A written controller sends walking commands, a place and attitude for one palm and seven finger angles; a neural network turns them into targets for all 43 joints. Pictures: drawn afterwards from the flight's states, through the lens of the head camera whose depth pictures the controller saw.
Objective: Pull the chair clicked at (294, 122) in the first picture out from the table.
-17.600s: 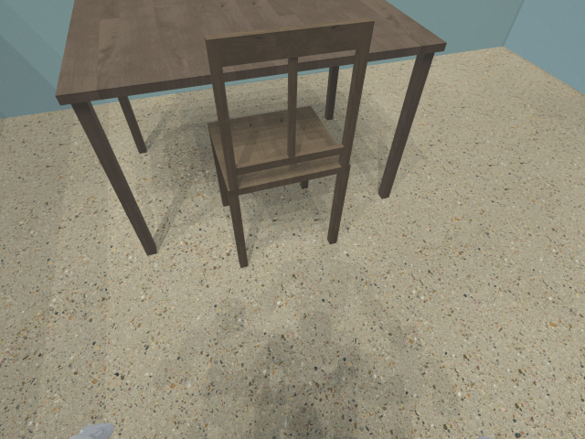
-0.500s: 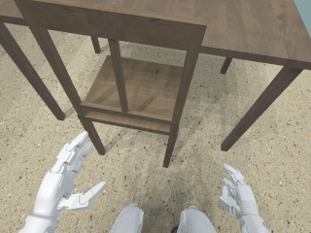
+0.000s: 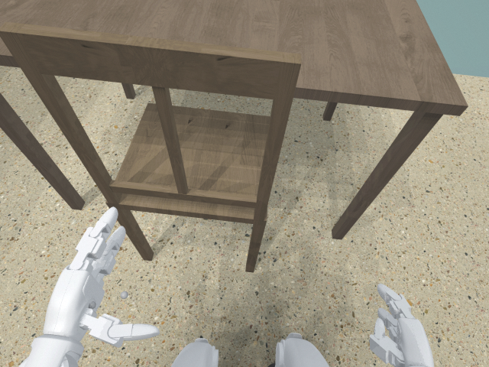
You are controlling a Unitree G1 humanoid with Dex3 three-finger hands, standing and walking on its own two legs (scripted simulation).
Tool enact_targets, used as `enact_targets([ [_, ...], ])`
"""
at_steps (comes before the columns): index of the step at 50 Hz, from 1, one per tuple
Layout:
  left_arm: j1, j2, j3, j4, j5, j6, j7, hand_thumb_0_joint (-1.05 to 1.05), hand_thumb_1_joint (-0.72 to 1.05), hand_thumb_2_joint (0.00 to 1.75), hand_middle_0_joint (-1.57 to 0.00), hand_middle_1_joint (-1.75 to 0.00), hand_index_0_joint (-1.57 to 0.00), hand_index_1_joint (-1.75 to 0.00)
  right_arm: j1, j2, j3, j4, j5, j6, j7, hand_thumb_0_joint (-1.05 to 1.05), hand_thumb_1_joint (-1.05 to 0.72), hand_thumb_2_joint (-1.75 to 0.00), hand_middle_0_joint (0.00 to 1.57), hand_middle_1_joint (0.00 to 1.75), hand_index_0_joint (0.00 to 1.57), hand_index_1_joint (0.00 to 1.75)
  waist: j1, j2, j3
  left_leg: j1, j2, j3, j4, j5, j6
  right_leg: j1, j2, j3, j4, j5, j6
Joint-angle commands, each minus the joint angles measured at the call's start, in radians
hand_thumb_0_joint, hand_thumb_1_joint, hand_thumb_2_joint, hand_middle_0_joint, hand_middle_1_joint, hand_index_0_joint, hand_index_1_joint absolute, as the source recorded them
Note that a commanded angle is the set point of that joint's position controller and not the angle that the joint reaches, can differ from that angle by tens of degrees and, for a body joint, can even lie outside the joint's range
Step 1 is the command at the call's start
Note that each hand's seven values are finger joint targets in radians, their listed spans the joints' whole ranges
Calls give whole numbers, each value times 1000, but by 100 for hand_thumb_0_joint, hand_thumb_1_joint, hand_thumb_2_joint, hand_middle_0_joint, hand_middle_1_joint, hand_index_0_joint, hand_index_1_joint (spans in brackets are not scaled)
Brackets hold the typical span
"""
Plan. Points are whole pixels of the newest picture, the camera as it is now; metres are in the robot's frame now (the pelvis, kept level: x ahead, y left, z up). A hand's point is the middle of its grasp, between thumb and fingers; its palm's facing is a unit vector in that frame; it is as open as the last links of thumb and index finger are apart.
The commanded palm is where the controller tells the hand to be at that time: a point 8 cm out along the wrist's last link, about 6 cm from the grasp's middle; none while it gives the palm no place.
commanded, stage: raise the hand toward the chair's back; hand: left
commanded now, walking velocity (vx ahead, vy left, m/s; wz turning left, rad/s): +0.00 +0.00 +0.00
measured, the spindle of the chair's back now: (173, 148) +0.51 +0.17 +0.00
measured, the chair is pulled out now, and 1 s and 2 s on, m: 0.00 0.00 0.00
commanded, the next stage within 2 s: aim the fingers beside a spindle in 0.96 s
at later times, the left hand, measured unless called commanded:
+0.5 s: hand (107, 268) +0.25 +0.21 +0.05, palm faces -0.06 -1.00 -0.07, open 16.9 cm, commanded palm +0.23 +0.26 +0.05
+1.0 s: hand (110, 273) +0.24 +0.20 +0.05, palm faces -0.05 -1.00 -0.06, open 16.9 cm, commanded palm +0.22 +0.26 +0.05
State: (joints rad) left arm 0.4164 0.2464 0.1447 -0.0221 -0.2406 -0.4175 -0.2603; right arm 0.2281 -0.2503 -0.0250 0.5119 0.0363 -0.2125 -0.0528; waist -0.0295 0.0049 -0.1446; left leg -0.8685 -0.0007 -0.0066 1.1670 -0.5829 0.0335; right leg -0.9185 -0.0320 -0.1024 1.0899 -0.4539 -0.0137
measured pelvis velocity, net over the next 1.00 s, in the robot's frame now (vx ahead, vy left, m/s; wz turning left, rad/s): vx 0.00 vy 0.00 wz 0.01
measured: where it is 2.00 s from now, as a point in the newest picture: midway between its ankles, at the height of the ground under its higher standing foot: outside the picture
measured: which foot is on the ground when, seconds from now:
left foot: down 0.00-1.00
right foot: down 0.00-1.00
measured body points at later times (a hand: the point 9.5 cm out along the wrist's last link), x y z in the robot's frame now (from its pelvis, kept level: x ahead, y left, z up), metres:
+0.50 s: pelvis +0.01 +0.00 +0.01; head +0.08 +0.02 +0.46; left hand +0.25 +0.26 +0.06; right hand +0.18 -0.24 -0.06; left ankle -0.01 +0.09 -0.65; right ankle +0.04 -0.12 -0.65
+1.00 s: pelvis +0.00 +0.00 +0.01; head +0.07 +0.01 +0.46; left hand +0.24 +0.25 +0.06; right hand +0.18 -0.24 -0.06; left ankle -0.01 +0.09 -0.65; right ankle +0.04 -0.12 -0.65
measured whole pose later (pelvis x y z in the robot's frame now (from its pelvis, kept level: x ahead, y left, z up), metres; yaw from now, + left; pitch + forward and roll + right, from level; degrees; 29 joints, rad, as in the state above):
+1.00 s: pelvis +0.00 +0.00 +0.01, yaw +0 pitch +15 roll -2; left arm 0.27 0.28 0.23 0.13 -0.28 -0.41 -0.35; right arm 0.24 -0.25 0.02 0.53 0.04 -0.22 -0.04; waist -0.02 0.02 -0.13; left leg -0.80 0.00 -0.01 1.09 -0.55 0.03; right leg -0.85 -0.03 -0.11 1.02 -0.43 -0.02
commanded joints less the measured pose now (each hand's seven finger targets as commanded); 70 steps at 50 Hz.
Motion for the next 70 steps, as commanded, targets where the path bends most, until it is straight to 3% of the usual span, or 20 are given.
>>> enact_targets([
  [1, -34, 112, 89, -173, -18, -59, -1, 0, -45, 32, -6, -9, -6, -9, -25, -119, -37, -149, -1, -39, 0, 0, -90, -90, 20, 30, 20, 30, 11, 56, -206, 103, -5, -43, -219, 354, -28, 236, 29, 29, -138, 169, -17],
  [5, -79, 127, 93, -155, -22, -46, -25, 0, -50, 30, -6, -8, -6, -8, -20, -125, -29, -149, -2, -36, 0, 0, -90, -90, 20, 30, 20, 30, 0, 72, -194, 122, -4, -47, -221, 360, -29, 228, 32, 28, -146, 173, -18],
  [9, -105, 135, 111, -160, -34, -42, -44, 0, -50, 30, -6, -8, -6, -8, -14, -125, -26, -149, -2, -41, -1, 0, -90, -90, 20, 30, 20, 30, 6, 79, -221, 151, -3, -50, -226, 400, -37, 241, 31, 24, -148, 203, -17],
  [15, -153, 154, 141, -103, -47, -25, -65, 0, -50, 30, -6, -8, -6, -8, -11, -134, -21, -140, -1, -40, -3, 0, -90, -90, 20, 30, 20, 30, 4, 41, -215, 143, -4, -53, -234, 404, -35, 263, 33, 21, -155, 213, -17],
  [17, -178, 168, 147, -121, -48, -28, -73, 0, -50, 30, -6, -8, -6, -8, -9, -136, -22, -138, 0, -43, -3, 0, -90, -90, 20, 30, 20, 30, 6, 75, -233, 165, -3, -53, -240, 422, -40, 266, 30, 24, -157, 222, -17],
  [20, -173, 185, 173, -89, -54, -23, -76, 0, -50, 30, -6, -8, -6, -8, -5, -137, -24, -131, 1, -46, -4, 0, -90, -90, 20, 30, 20, 30, 8, 44, -242, 162, -4, -49, -241, 441, -36, 292, 31, 27, -166, 244, -15],
  [22, -196, 186, 171, -94, -58, -27, -81, 0, -50, 30, -6, -8, -6, -8, 1, -141, -23, -127, 1, -47, -4, 0, -90, -90, 20, 30, 20, 30, 6, 67, -244, 174, -2, -51, -250, 447, -40, 287, 29, 25, -167, 240, -15],
  [25, -181, 171, 167, -46, -64, -21, -89, 0, -50, 30, -6, -8, -6, -8, 0, -142, -24, -122, 3, -49, -2, 0, -90, -90, 20, 30, 20, 30, 4, 45, -216, 164, -3, -47, -257, 426, -35, 289, 30, 26, -182, 229, -15],
  [30, -174, 182, 178, -56, -64, -29, -82, 0, -50, 30, -6, -8, -6, -8, 1, -142, -28, -124, 0, -52, 4, 0, -90, -90, 20, 30, 20, 30, 13, 52, -231, 160, -6, -40, -260, 442, -36, 319, 26, 31, -182, 254, -16],
  [32, -177, 171, 169, -44, -61, -37, -77, 0, -50, 30, -6, -8, -6, -8, -1, -142, -28, -123, 2, -51, 5, 0, -90, -90, 20, 30, 20, 30, 8, 50, -197, 148, -6, -39, -268, 392, -36, 294, 26, 31, -190, 208, -15],
  [37, -194, 188, 178, -66, -56, -63, -68, 0, -50, 30, -6, -8, -6, -8, 1, -141, -28, -122, -1, -55, 6, 0, -90, -90, 20, 30, 20, 30, 13, 72, -221, 156, -7, -38, -267, 401, -35, 303, 22, 36, -184, 215, -17],
  [46, -212, 176, 164, -37, -63, -63, -88, 0, -50, 30, -6, -8, -6, -8, -5, -145, -24, -118, 3, -58, 1, 0, -90, -90, 20, 30, 20, 30, -3, 33, -205, 128, -10, -35, -259, 332, -23, 298, 21, 49, -201, 171, -12],
  [48, -219, 176, 165, -42, -67, -60, -91, 0, -50, 30, -6, -8, -6, -8, -8, -142, -21, -120, 1, -60, 1, 0, -90, -90, 20, 30, 20, 30, 2, 58, -201, 132, -11, -37, -263, 332, -25, 297, 21, 48, -201, 169, -14],
  [50, -216, 190, 176, -27, -66, -57, -90, 0, -50, 30, -6, -8, -6, -8, -12, -144, -22, -117, 1, -59, -1, 0, -90, -90, 20, 30, 20, 30, -1, 23, -200, 118, -11, -35, -256, 325, -20, 303, 21, 53, -206, 165, -11],
  [52, -219, 178, 163, -44, -63, -58, -93, 0, -50, 30, -6, -8, -6, -8, -9, -142, -19, -121, 2, -61, 0, 0, -90, -90, 20, 30, 20, 30, 3, 60, -206, 134, -11, -38, -261, 336, -23, 296, 21, 49, -199, 171, -14],
  [57, -277, 154, 134, -13, -56, -65, -86, 0, -50, 30, -6, -8, -6, -8, -3, -144, -18, -109, -1, -68, -2, 0, -90, -90, 20, 30, 20, 30, -14, 43, -190, 117, -9, -41, -243, 313, -24, 251, 21, 46, -185, 150, -12],
  [65, -337, 198, 166, 23, -45, -58, -77, 0, -50, 30, -6, -8, -6, -8, 5, -151, -20, -104, -6, -58, -1, 0, -90, -90, 20, 30, 20, 30, 3, 46, -255, 98, -10, -40, -225, 367, -26, 282, 18, 52, -154, 207, -17],
  [69, -363, 156, 134, 20, -48, -61, -70, 0, -50, 30, -6, -8, -6, -8, 3, -145, -22, -107, -4, -53, 4, 0, -90, -90, 20, 30, 20, 30, -1, 57, -266, 104, -10, -35, -217, 384, -29, 268, 15, 53, -146, 225, -14],
  [70, -357, 168, 146, 27, -46, -63, -66, 0, -50, 30, -6, -8, -6, -8, 5, -147, -23, -103, -6, -52, 5, 0, -90, -90, 20, 30, 20, 30, 0, 47, -275, 99, -8, -37, -212, 392, -28, 272, 16, 53, -140, 232, -15],
])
